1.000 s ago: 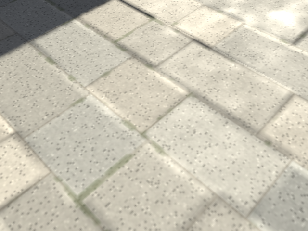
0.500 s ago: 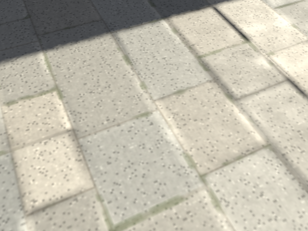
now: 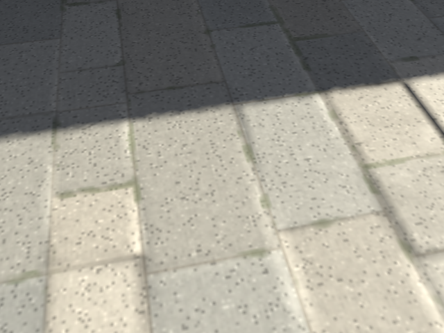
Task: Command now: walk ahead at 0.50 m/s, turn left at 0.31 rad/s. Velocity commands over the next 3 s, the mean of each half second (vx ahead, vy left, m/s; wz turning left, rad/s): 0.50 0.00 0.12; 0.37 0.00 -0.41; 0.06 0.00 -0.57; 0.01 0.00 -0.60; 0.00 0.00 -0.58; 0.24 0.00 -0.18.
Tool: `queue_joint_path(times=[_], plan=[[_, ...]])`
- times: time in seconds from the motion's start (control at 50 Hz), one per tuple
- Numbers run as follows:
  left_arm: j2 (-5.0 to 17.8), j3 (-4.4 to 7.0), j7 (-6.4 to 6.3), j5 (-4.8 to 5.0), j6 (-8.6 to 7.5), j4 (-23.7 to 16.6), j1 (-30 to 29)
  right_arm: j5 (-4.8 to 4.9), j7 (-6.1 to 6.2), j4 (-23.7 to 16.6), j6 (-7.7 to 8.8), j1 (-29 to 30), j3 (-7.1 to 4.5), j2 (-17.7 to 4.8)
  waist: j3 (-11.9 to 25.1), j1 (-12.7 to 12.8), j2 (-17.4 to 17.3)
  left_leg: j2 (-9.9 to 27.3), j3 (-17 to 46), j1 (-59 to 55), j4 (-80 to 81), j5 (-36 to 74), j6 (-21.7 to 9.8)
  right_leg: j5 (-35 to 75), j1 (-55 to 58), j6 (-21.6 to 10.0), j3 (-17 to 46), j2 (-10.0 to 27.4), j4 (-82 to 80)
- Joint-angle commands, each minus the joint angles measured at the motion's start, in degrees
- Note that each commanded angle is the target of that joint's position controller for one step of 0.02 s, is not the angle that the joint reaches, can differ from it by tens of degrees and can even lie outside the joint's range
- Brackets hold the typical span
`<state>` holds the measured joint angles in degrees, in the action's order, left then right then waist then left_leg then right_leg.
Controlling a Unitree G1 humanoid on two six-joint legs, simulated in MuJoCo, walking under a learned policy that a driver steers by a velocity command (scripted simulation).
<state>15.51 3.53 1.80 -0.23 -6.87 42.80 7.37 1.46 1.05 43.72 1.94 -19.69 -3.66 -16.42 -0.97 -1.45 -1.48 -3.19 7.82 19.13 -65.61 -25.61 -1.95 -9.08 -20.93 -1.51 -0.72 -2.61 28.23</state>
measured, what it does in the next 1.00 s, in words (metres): walks ahead: left foot, then right foot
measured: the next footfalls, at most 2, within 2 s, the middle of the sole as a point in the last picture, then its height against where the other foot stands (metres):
left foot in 0.38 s outside the picture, level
right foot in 0.90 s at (249, 285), level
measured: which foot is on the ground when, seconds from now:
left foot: up 0.00-0.36, down 0.38-0.90, up 0.92-1.00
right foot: down 0.00-0.40, up 0.42-0.88, down 0.90-1.00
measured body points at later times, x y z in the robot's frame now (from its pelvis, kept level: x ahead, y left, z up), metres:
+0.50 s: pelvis +0.26 +0.07 +0.00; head +0.28 +0.09 +0.45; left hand +0.30 +0.35 -0.13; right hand +0.44 -0.19 -0.08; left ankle +0.31 +0.16 -0.73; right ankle +0.17 -0.09 -0.65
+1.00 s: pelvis +0.50 +0.03 -0.01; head +0.55 +0.02 +0.44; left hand +0.74 +0.25 -0.10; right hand +0.53 -0.26 -0.13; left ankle +0.39 +0.19 -0.63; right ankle +0.58 -0.06 -0.73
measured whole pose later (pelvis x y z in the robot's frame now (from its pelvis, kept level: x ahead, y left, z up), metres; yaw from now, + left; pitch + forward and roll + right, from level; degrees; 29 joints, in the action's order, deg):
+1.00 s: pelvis +0.50 +0.03 -0.01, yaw -14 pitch +3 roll +0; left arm 17.3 3.7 2.1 0.2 -1.9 38.0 6.6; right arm 0.0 1.0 44.7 2.8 -12.2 -2.6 -16.7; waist -4.3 -0.7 0.4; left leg -0.5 0.4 21.2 -71.9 -31.8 2.6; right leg -6.7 -28.1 -5.4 -0.7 -4.5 32.2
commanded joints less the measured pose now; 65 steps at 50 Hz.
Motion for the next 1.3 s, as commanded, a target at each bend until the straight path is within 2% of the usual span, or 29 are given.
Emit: queue_joint_path(times=[0.02,0.06,0.16,0.28,0.32,0.36,0.38,0.4,0.42,0.44,0.46,0.5,0.56,0.62,0.7,0.78,0.84,0.88,0.9,0.92,0.94,0.96,0.98,1.0,1.02,1.08,1.16,1.22,1.3], plan=[[5.5,1.21,-0.30,-0.69,0.19,-0.9,5.3,-0.62,-0.32,-5.8,1.47,3.8,-1.62,-6.2,1.3,2.7,5.4,7.1,0.9,19.6,-2.0,5.9,0.3,-1.3,17.2,-10.1,21.8,16.9,-15.0],[5.3,1.12,-0.35,-0.11,-0.11,0.0,5.8,-0.38,-0.71,-5.6,1.36,3.0,-1.15,-4.1,1.8,1.7,7.1,8.1,-1.2,17.7,2.6,6.2,0.5,3.4,15.2,-10.9,17.7,15.6,-16.9],[9.3,2.07,-0.95,0.93,0.35,1.7,7.8,-1.09,-1.43,-8.0,2.00,11.0,0.46,-1.5,0.2,3.5,5.6,9.4,-4.7,17.3,19.7,17.4,1.8,9.1,13.7,-11.4,10.1,14.9,-20.5],[10.9,2.17,-1.04,1.95,1.86,4.5,13.1,-0.24,-2.63,-10.4,2.65,19.6,0.51,-2.6,-1.4,5.9,6.3,6.7,-7.1,12.1,32.6,23.9,1.1,10.3,16.8,-9.0,6.7,16.0,-18.5],[11.7,2.37,-1.25,2.15,2.50,5.1,13.2,-0.24,-2.96,-10.7,2.79,19.5,0.11,-3.8,-1.3,4.6,6.9,6.0,-7.4,9.9,35.0,21.1,-0.5,13.0,19.2,-7.9,6.9,17.4,-16.2],[11.5,2.09,-1.57,2.23,3.04,5.2,12.2,-0.79,-2.68,-8.1,2.77,10.8,-1.51,-6.6,3.7,-0.8,5.8,3.5,-9.8,-4.0,38.6,21.0,-2.8,26.1,18.1,-5.6,3.4,14.8,-5.4],[9.4,1.17,-1.75,1.47,3.01,4.7,12.3,-1.07,-2.13,-5.8,2.62,1.9,-2.89,-9.5,9.6,-4.7,4.0,6.4,-6.8,-17.4,37.6,21.4,-5.0,24.0,12.1,-3.5,0.8,12.0,6.6],[4.1,-0.71,-1.63,0.10,2.20,2.4,15.9,-2.31,-1.52,-5.1,2.18,-5.3,-4.16,-15.8,18.3,-4.9,-8.4,21.4,15.3,-38.0,38.1,18.7,-12.4,2.7,-7.7,0.4,-2.7,5.1,29.0],[4.0,-1.05,-1.50,0.95,1.17,2.8,16.9,-1.42,-1.77,-4.4,1.97,-6.9,-3.64,-13.9,22.5,-5.0,-14.5,26.8,33.1,-41.4,46.8,8.8,-17.1,-24.4,-18.9,1.0,3.8,1.0,40.4],[9.2,0.43,-1.17,2.58,0.70,2.3,13.1,-1.20,-1.93,-4.6,2.20,-3.8,-2.40,-10.3,13.9,-5.2,-8.6,25.2,27.1,-34.9,48.3,4.2,-14.5,-22.2,-24.3,0.1,6.7,4.4,45.0],[9.5,0.54,-1.05,3.02,0.70,1.4,9.6,-1.22,-1.96,-4.9,2.39,-0.2,-1.67,-8.1,8.4,-3.9,-6.3,22.8,19.0,-27.6,49.3,5.3,-12.4,-17.0,-24.4,-0.5,5.8,6.9,43.7],[8.4,0.96,-1.34,1.78,1.89,1.8,8.8,-1.80,-2.32,-4.9,3.16,5.9,-0.64,-4.7,2.5,-0.2,-4.7,18.5,9.0,-15.6,53.6,12.5,-10.1,-9.3,-19.5,0.1,5.8,10.2,37.7],[5.5,0.71,-1.52,1.86,3.93,2.6,10.7,-2.35,-2.32,-3.5,4.71,7.7,-1.07,-4.9,1.0,2.2,-4.1,17.3,0.7,-9.6,57.8,21.3,-10.0,-3.1,-15.7,1.5,6.7,10.3,35.9],[5.0,0.88,-1.61,1.63,4.22,1.3,7.4,-2.74,-1.62,-1.5,5.16,6.3,-1.47,-5.6,-0.6,1.8,-1.8,16.9,-5.4,-11.4,58.7,27.8,-9.6,5.0,-19.6,2.4,8.6,9.5,29.4],[3.4,0.22,-0.32,1.27,3.67,-0.7,1.0,-2.27,-0.78,-0.1,4.84,5.4,-1.62,-6.9,-2.3,-0.4,-1.0,15.4,-12.8,-12.7,59.7,30.0,-7.4,15.7,-17.5,1.8,4.4,8.4,16.1],[2.2,-0.38,1.41,0.45,3.42,-5.0,-5.7,-1.59,0.36,1.9,2.82,2.6,-1.95,-8.6,-3.8,-2.4,-0.6,16.5,-17.2,-18.1,53.3,47.2,-6.0,14.8,-16.4,0.7,-0.8,6.4,7.6],[4.6,0.76,2.67,0.45,3.57,-6.4,-2.6,-0.64,1.43,1.4,0.79,3.4,-2.56,-10.6,0.4,0.1,-3.6,17.5,-18.0,-23.2,43.5,63.9,-4.4,6.0,-11.7,-1.6,-4.0,2.6,6.3],[8.8,2.94,2.25,0.51,3.55,-4.3,8.5,-0.29,2.06,0.3,-0.19,5.4,-2.67,-10.8,6.3,6.1,-3.1,15.4,-18.8,-20.9,27.4,66.0,-2.0,7.1,1.8,-4.5,-4.5,-1.0,1.4],[12.6,4.32,0.92,0.25,3.69,-3.5,13.8,-0.86,1.94,-0.3,0.27,4.4,-2.11,-9.6,10.3,8.8,2.1,11.7,-19.3,-11.3,12.4,49.9,1.4,24.4,15.3,-7.4,2.3,3.0,-2.1],[18.0,4.70,-0.49,-0.18,4.33,-4.5,12.3,-4.66,0.75,-1.8,1.24,-2.9,0.17,-1.5,16.7,1.5,17.4,2.4,-16.8,10.5,-8.0,-11.8,5.2,58.0,35.6,-16.3,21.9,18.0,7.1],[16.7,4.19,-0.18,-0.79,4.16,-7.0,12.9,-2.92,-0.48,-1.9,2.39,-4.1,0.37,-5.2,30.1,4.3,12.5,-1.5,-3.2,17.2,-19.8,-17.1,6.0,48.6,42.2,-25.9,40.2,25.6,1.1],[13.7,3.72,-0.03,-0.37,4.44,-8.2,10.0,-0.67,-0.87,-2.8,2.55,2.6,-0.71,-9.0,25.6,6.6,5.4,2.0,-0.3,19.5,-18.9,-11.0,4.9,40.3,37.2,-22.9,33.1,22.1,-2.1],[11.1,3.11,-0.29,0.87,4.67,-8.3,6.3,-0.54,-0.45,-4.2,2.25,6.3,-0.59,-8.5,17.1,5.1,2.3,3.9,-1.6,21.7,-14.3,-5.8,4.5,32.4,29.1,-19.6,27.4,18.8,-3.9],[9.5,2.55,-0.68,1.40,5.06,-8.6,3.8,-1.41,0.32,-3.8,1.52,7.5,-0.63,-8.0,11.5,3.3,-0.4,5.6,-2.1,20.6,-10.2,-3.0,4.9,27.6,20.4,-17.5,24.3,16.6,-6.1],[9.1,2.44,-1.02,0.98,5.43,-9.0,2.3,-1.80,0.78,-4.1,0.63,7.0,-0.94,-8.4,9.0,1.4,0.7,6.3,-1.8,17.1,-6.7,-1.2,5.1,24.7,13.2,-16.7,22.7,15.1,-7.9],[10.3,2.94,-1.49,-0.26,5.95,-9.7,0.8,-2.16,1.23,-3.8,-0.66,4.8,-0.51,-6.0,7.9,-0.8,4.5,5.1,-3.7,10.4,3.4,0.5,6.3,27.1,3.8,-15.5,18.8,11.9,-9.3],[11.9,3.60,-2.99,0.60,7.42,-10.1,0.8,-2.12,1.48,-4.2,-1.30,7.2,-0.20,-5.4,11.0,0.2,6.2,3.7,-3.0,8.0,12.7,7.7,7.6,17.0,3.0,-13.1,19.1,10.0,-8.5],[11.5,3.52,-3.47,0.64,8.51,-10.6,0.3,-1.73,1.09,-5.3,-1.39,10.4,-0.28,-5.5,9.0,1.3,8.6,2.6,-2.5,6.6,18.9,9.8,7.3,2.1,1.5,-11.1,22.0,8.5,-9.1],[10.9,3.41,-3.31,0.86,9.12,-10.9,1.0,-1.33,0.22,-5.9,0.06,10.6,-0.84,-6.1,8.3,1.6,11.2,1.5,-2.4,2.7,30.8,9.2,5.5,3.0,5.1,-9.6,27.3,8.6,-5.5]])
Over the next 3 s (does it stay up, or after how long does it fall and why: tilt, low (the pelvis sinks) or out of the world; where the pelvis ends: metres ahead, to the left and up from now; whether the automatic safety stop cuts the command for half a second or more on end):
stays up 0.58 -0.04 0.01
